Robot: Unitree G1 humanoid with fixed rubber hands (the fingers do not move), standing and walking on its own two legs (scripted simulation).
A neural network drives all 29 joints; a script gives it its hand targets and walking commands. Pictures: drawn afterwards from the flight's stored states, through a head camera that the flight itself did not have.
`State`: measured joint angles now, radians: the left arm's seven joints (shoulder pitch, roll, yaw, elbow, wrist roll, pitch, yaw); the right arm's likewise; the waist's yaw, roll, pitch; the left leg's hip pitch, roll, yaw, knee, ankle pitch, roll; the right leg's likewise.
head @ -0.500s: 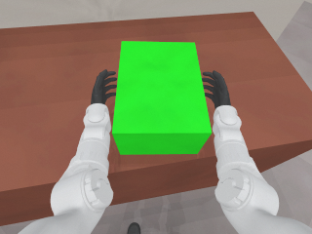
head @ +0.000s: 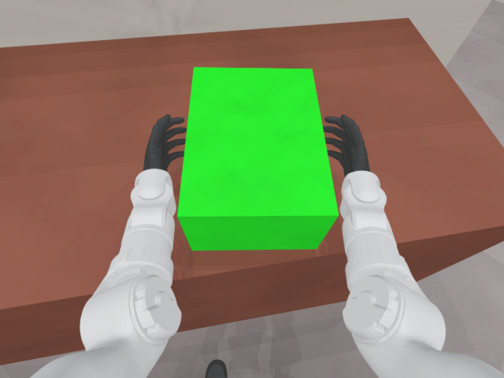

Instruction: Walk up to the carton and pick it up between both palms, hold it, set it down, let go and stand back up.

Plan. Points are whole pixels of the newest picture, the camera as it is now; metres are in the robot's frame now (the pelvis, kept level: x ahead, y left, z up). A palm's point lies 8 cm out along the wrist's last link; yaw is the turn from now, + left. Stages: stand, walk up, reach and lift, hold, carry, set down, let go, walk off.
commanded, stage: reach and lift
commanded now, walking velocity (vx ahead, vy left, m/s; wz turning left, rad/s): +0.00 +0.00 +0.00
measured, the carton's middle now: (254, 156) +0.49 +0.06 +0.00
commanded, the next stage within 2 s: none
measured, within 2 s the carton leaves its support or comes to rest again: leaves its support in 1.48 s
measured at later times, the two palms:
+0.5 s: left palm (158, 165) +0.43 +0.21 +0.04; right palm (353, 166) +0.45 -0.11 +0.05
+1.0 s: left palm (158, 167) +0.42 +0.21 +0.04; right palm (354, 169) +0.45 -0.11 +0.05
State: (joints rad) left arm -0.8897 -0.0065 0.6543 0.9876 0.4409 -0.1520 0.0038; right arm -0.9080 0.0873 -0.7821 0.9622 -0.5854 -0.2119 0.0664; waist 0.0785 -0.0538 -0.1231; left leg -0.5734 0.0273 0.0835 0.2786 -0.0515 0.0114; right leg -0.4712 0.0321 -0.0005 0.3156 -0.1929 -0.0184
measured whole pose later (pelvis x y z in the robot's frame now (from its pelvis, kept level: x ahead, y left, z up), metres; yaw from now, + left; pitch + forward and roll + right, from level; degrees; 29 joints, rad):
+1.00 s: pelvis +0.00 +0.00 +0.00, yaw +0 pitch +20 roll +0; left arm -0.85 0.03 0.57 1.02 0.34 -0.18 0.03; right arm -0.88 0.06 -0.65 1.04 -0.46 -0.26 0.00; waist 0.07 -0.04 -0.15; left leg -0.58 0.03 0.08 0.30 -0.06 0.01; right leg -0.47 0.03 -0.01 0.33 -0.20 -0.02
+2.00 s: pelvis -0.02 +0.01 +0.01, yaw +0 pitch +5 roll -1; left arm -0.72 0.02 0.35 0.85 0.25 0.10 0.09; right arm -0.75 0.01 -0.39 1.02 -0.16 -0.11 -0.03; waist 0.03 -0.05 -0.08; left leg -0.31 0.03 0.08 0.29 -0.06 0.02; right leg -0.17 0.03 -0.01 0.25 -0.16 -0.01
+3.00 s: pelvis -0.04 +0.01 +0.01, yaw +2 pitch -3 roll -1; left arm -0.59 0.01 0.26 0.34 0.24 0.50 0.05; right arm -0.63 -0.02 -0.11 0.67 0.09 0.16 -0.12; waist -0.05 -0.06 -0.02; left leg -0.19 0.01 0.06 0.29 -0.06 0.02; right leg -0.06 0.02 -0.04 0.29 -0.19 -0.01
